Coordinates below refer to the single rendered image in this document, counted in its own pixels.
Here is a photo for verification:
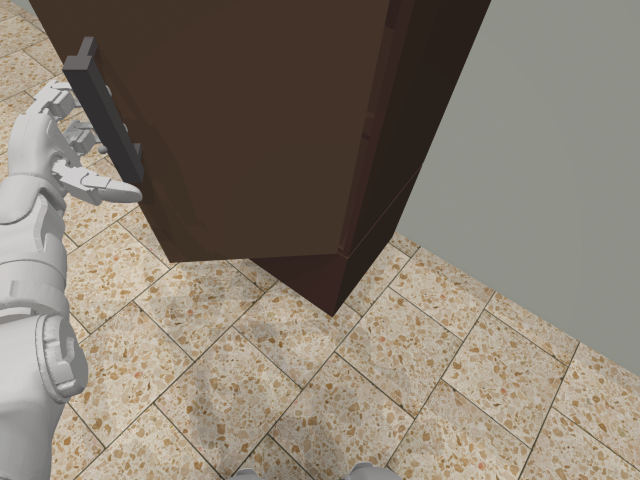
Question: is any handle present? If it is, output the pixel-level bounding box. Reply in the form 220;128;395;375
62;37;144;183

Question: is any left robot shin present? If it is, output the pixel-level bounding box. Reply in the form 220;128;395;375
236;468;259;477

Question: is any robot shin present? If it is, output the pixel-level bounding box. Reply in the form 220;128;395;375
236;468;259;477
348;461;373;475

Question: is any left robot forearm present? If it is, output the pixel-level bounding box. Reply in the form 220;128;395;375
0;175;70;324

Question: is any robot left hand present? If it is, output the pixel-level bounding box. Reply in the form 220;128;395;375
8;80;143;206

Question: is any right robot shin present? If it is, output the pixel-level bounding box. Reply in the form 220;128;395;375
348;461;373;475

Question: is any robot left upper arm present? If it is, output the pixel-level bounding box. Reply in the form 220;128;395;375
0;314;88;480

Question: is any cupboard door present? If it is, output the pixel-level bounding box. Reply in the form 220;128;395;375
29;0;390;263

